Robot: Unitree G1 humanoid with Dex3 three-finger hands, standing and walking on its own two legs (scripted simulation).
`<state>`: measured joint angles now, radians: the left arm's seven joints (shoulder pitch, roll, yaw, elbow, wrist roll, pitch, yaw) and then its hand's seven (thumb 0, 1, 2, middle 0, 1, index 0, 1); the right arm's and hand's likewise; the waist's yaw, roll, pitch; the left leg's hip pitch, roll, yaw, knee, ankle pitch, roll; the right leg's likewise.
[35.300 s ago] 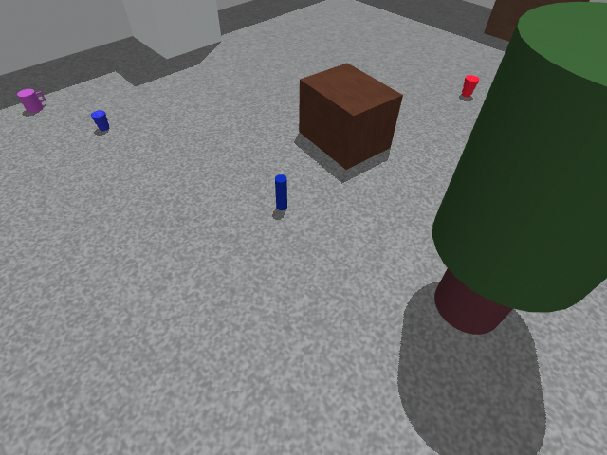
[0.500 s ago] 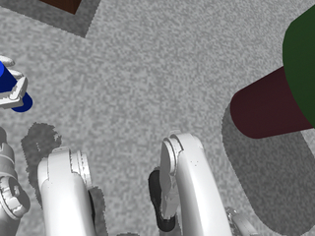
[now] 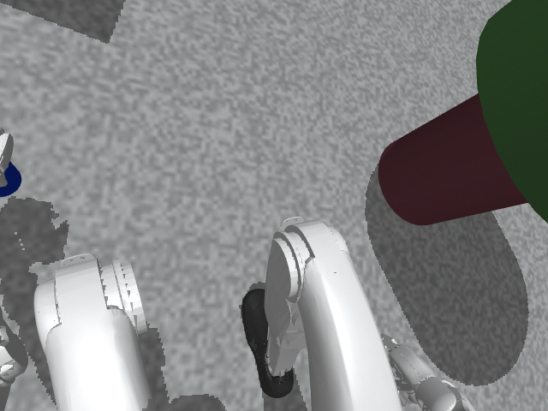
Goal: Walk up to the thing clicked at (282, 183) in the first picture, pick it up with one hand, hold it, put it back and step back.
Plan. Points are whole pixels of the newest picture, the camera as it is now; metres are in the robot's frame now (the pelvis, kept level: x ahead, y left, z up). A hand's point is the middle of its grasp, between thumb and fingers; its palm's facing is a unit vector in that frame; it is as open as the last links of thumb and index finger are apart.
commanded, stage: lower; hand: left
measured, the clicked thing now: out of the picture +0.46 +0.30 -0.13
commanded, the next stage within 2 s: loosen in 1.02 s
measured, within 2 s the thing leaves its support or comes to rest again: rests again in 0.84 s
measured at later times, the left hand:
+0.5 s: hand out of the picture +0.47 +0.29 -0.16, palm faces +0.29 -0.96 -0.02, open 6.9 cm
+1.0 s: hand (5, 162) +0.48 +0.28 -0.19, palm faces +0.30 -0.95 -0.03, open 6.9 cm
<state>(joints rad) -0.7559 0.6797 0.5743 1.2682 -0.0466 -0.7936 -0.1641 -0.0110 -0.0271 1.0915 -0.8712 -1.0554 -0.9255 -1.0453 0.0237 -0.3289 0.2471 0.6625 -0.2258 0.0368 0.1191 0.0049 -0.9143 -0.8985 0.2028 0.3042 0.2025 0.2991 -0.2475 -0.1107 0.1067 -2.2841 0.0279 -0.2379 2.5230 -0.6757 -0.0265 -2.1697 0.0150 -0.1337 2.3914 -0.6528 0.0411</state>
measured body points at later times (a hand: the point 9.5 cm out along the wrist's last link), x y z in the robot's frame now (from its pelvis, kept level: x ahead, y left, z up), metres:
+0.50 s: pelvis +0.00 +0.01 -0.01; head +0.25 +0.15 +0.33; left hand +0.45 +0.34 -0.16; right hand +0.11 -0.26 -0.06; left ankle +0.08 +0.13 -0.27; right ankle +0.12 -0.12 -0.27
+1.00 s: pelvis -0.01 +0.01 -0.01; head +0.25 +0.17 +0.31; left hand +0.45 +0.33 -0.18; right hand +0.11 -0.25 -0.05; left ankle +0.08 +0.13 -0.27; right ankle +0.12 -0.12 -0.27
